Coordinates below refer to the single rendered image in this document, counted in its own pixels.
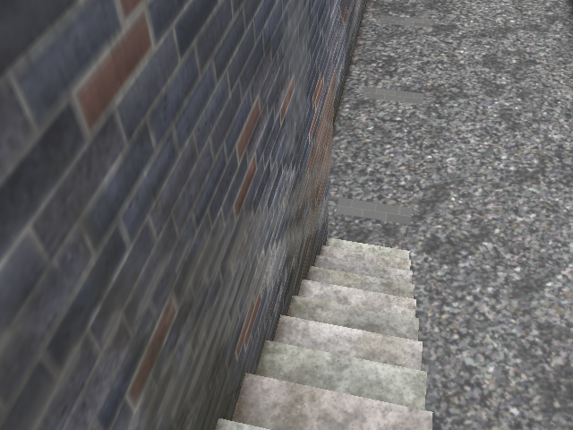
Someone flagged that stairs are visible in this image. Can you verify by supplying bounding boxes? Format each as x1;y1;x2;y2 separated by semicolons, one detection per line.
215;237;433;430

